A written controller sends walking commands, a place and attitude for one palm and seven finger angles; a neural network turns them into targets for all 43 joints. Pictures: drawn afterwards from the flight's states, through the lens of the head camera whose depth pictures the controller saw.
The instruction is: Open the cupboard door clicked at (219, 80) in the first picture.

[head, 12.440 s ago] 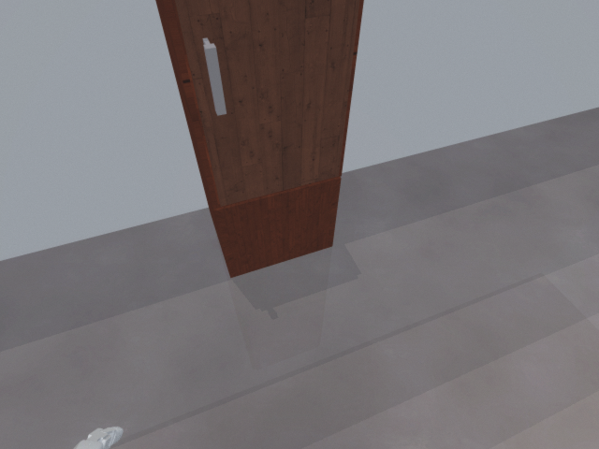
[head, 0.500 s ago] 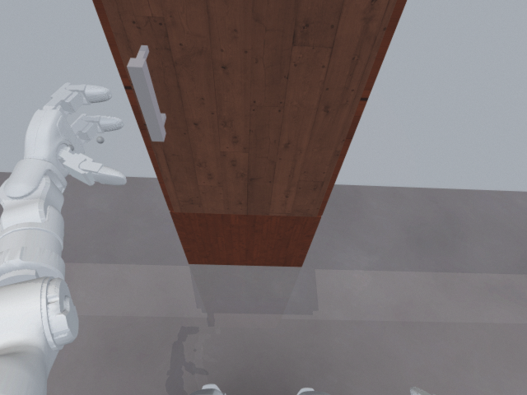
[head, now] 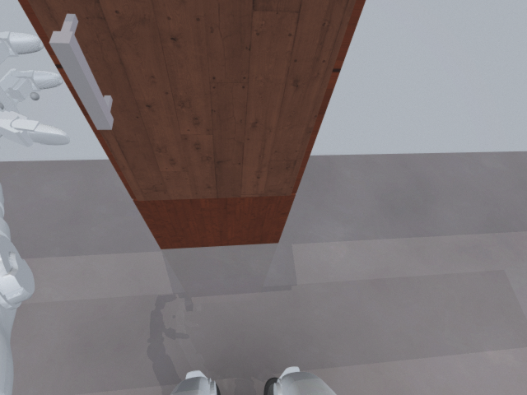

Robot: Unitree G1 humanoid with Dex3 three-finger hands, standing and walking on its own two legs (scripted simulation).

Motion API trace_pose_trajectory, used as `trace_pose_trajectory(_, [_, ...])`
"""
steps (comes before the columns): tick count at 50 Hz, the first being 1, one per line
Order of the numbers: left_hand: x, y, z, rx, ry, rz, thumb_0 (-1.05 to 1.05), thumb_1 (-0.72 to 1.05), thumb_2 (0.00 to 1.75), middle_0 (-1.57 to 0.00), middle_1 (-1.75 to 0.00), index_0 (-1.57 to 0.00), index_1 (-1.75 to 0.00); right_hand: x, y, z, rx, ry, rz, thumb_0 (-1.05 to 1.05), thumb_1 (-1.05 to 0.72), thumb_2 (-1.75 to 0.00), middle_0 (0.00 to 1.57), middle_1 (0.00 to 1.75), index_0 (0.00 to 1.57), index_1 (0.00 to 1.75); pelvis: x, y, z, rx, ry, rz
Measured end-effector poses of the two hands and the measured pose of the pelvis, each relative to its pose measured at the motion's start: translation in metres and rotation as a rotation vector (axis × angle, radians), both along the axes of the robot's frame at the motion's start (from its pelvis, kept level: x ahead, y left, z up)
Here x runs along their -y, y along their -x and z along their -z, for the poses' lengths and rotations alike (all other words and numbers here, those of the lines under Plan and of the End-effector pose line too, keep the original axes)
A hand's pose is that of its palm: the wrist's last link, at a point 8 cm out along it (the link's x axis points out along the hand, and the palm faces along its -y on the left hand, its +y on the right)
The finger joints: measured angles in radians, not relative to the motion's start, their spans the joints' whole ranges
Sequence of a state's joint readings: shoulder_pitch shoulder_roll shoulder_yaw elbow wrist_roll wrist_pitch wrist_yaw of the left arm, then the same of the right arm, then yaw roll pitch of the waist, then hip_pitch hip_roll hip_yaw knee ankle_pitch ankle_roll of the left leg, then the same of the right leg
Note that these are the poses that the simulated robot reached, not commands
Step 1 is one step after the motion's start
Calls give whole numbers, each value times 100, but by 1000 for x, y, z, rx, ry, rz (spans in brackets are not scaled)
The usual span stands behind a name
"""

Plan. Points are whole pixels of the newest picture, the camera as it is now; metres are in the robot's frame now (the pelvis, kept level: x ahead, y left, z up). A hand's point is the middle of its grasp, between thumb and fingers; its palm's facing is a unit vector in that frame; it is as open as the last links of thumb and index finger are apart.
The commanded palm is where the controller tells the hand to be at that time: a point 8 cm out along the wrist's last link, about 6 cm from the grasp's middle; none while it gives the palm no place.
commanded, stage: move the hooked fingers beside the handle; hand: left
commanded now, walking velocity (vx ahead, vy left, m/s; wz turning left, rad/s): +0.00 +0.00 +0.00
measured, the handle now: (89, 77) +0.56 +0.21 +0.12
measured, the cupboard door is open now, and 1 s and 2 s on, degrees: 0 0 0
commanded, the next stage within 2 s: slide the fingers in behind the handle in 0.72 s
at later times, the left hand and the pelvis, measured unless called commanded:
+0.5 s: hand (26, 112) +0.49 +0.28 +0.11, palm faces -0.02 -1.00 +0.01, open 14.0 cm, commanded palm +0.48 +0.32 +0.12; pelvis +0.02 +0.02 +0.00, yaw +0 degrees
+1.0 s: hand (49, 98) +0.51 +0.25 +0.12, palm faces +0.00 -1.00 +0.02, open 14.0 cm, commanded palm +0.49 +0.29 +0.11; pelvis +0.01 +0.02 -0.01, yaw +0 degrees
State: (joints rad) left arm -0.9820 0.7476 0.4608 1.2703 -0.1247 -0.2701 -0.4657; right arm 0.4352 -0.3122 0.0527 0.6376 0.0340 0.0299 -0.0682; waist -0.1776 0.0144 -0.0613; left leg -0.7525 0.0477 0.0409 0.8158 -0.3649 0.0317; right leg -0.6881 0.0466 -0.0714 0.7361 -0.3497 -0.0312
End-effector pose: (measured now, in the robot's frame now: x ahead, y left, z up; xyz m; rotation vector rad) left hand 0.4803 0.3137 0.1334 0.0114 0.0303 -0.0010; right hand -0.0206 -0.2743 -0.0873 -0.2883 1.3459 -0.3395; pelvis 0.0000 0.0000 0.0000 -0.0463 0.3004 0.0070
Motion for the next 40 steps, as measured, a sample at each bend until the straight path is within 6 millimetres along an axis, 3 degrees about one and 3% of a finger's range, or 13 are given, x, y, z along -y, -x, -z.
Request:
trace_pose_trajectory(9, [0, -8, 18, -45, 19, 14, -1, -49, 30, -30, -120, -30, -120, -7, -12, 0, 0, -8, 6, 0, -90, -90, 21, 30, 21, 30, -5, -10, 0, -20, 3, 11])
trace_pose_trajectory(18, [-15, -1, 10, 19, 31, -11, -1, -49, 30, -30, -120, -30, -120, -19, -35, 2, 33, -35, -4, 0, -90, -90, 21, 30, 21, 30, -10, -19, -1, -7, 8, 11])
trace_pose_trajectory(28, [-13, 10, 21, -16, 31, 17, -1, -50, 30, -30, -120, -30, -120, -25, -56, 6, 67, -36, -63, 0, -90, -90, 21, 30, 21, 30, -18, -15, 1, 4, 14, -11])
trace_pose_trajectory(34, [-7, 1, 23, -5, 46, 3, -1, -50, 30, -30, -120, -30, -120, -25, -52, 6, 73, -18, -64, 0, -90, -90, 21, 30, 21, 30, -18, -8, 4, -2, 16, -15])
trace_pose_trajectory(40, [-4, -8, 20, -13, 14, -1, -1, -50, 30, -30, -120, -30, -120, -25, -30, 7, 37, -15, -39, 0, -90, -90, 21, 30, 21, 30, -19, -4, 6, -15, 18, -11])
